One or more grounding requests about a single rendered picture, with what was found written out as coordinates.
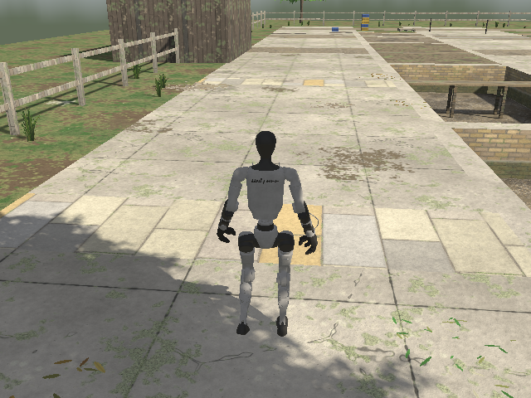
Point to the humanoid robot head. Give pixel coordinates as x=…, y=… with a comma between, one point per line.
x=265, y=144

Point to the left robot forearm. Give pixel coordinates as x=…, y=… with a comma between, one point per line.
x=225, y=218

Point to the robot left thigh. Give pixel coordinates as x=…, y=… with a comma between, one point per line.
x=246, y=243

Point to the robot left hand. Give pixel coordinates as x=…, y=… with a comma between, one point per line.
x=228, y=231

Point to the robot right hand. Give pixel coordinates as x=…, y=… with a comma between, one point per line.
x=311, y=241

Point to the left robot upper arm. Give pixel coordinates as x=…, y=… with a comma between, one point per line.
x=238, y=176

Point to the right robot forearm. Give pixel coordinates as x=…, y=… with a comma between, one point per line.
x=306, y=222

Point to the right robot upper arm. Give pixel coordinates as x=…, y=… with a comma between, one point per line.
x=292, y=176

